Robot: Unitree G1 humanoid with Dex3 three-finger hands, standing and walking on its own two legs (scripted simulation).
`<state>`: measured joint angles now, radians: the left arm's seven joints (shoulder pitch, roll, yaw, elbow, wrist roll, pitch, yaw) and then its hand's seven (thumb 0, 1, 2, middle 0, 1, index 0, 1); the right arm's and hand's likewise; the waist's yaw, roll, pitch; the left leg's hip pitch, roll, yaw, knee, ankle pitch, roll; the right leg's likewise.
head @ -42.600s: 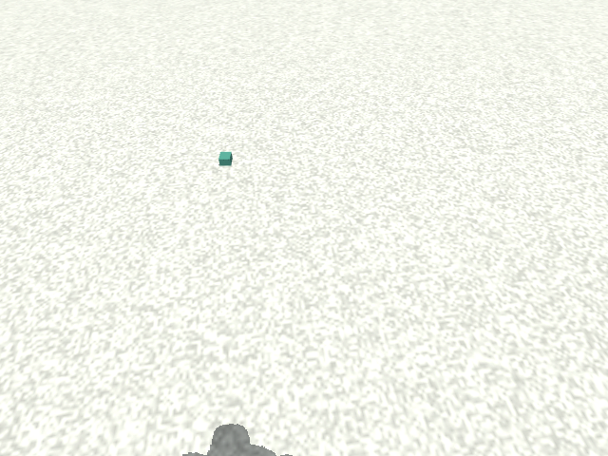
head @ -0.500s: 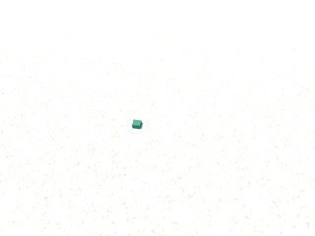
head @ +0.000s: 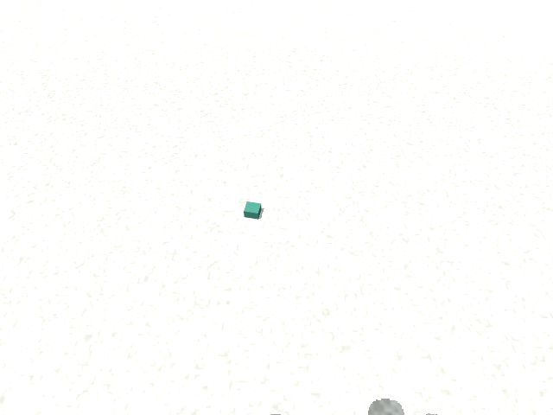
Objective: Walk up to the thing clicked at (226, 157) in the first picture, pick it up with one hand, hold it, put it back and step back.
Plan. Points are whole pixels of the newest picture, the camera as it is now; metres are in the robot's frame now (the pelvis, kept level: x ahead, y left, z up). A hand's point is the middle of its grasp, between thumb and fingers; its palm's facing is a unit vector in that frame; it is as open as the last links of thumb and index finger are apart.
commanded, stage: step back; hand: left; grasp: from above
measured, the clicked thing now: (252, 210) +1.06 +0.17 -0.74
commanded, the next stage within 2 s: stand in 0.12 s
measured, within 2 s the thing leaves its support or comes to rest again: neither
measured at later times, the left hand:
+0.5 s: hand out of the picture +0.10 +0.25 -0.13, palm faces -0.02 -0.94 -0.34, open 7.3 cm
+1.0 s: hand out of the picture +0.07 +0.25 -0.14, palm faces -0.03 -0.94 -0.34, open 7.3 cm
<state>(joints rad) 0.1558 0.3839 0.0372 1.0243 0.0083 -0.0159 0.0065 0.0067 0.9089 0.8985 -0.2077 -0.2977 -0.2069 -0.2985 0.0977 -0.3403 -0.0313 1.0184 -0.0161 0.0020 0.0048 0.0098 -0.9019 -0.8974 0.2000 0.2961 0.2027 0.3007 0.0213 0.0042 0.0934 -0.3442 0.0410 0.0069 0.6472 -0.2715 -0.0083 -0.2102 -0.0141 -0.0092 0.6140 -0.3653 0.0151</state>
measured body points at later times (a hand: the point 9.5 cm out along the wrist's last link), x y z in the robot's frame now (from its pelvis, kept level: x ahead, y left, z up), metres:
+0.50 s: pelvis +0.01 +0.00 +0.02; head +0.02 +0.00 +0.47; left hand +0.10 +0.30 -0.11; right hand +0.10 -0.30 -0.11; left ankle +0.05 +0.13 -0.72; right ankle -0.03 -0.14 -0.72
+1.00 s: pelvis +0.00 +0.00 +0.02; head +0.01 +0.00 +0.47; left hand +0.07 +0.30 -0.11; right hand +0.06 -0.30 -0.11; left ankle +0.05 +0.13 -0.72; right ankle -0.03 -0.14 -0.72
